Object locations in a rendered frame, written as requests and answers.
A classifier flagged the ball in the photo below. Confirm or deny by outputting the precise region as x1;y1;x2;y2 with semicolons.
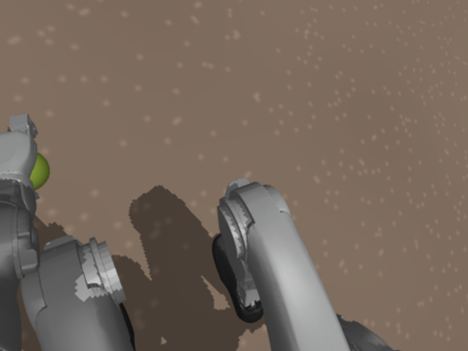
30;152;50;190

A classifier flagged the right robot foot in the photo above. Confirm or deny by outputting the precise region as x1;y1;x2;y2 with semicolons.
212;234;263;323

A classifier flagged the left robot arm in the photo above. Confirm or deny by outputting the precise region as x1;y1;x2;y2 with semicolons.
0;174;40;351

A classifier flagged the left robot foot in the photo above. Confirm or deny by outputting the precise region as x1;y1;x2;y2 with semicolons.
119;303;136;351

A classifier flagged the right robot hand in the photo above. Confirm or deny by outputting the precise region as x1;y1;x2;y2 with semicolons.
336;314;393;351

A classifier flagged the left robot hand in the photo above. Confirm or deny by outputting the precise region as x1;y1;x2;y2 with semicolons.
0;113;39;203

